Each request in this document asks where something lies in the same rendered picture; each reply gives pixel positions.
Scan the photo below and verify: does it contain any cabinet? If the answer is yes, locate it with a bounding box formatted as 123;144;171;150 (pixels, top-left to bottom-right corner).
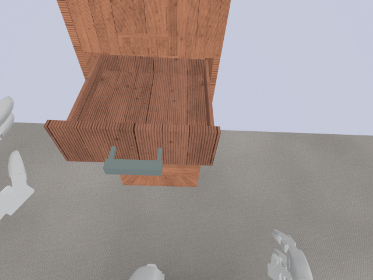
57;0;231;187

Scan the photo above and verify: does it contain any right robot hand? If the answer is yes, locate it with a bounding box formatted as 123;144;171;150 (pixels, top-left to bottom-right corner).
268;229;313;280

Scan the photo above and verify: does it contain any robot left thigh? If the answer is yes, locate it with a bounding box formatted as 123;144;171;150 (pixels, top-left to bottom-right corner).
128;266;164;280

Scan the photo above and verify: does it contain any handle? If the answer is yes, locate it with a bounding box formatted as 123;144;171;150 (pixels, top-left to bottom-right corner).
103;146;163;176
118;32;169;49

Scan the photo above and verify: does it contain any left robot hand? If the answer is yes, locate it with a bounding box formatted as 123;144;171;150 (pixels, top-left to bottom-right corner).
0;96;34;220

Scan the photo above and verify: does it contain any drawer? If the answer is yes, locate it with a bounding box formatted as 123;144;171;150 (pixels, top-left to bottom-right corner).
44;54;221;166

